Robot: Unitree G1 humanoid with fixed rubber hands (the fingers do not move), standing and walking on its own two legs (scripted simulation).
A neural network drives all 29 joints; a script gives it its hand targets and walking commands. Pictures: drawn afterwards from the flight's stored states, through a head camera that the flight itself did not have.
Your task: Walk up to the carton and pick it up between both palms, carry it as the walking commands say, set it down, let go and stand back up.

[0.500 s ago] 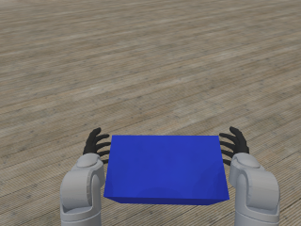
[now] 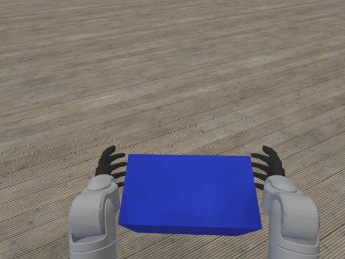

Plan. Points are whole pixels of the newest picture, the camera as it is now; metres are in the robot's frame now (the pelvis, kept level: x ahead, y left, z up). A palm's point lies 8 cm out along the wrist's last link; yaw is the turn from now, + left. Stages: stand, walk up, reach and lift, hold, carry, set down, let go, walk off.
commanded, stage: carry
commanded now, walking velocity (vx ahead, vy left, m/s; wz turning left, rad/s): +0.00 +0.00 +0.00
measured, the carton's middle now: (187, 198) +0.27 +0.00 +0.01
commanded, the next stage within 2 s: hold in 1.62 s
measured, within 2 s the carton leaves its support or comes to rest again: neither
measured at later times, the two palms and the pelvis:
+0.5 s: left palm (106, 181) +0.25 +0.17 +0.11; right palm (273, 183) +0.26 -0.17 +0.11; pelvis +0.00 +0.00 +0.00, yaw +0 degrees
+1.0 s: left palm (110, 180) +0.26 +0.17 +0.10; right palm (271, 182) +0.27 -0.17 +0.10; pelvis +0.00 +0.00 +0.00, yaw +0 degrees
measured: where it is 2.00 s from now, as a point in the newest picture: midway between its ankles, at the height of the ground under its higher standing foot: outside the picture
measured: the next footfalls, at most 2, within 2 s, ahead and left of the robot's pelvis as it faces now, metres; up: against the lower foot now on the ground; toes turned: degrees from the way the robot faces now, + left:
none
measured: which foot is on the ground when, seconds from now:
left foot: down 0.00-1.00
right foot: down 0.00-1.00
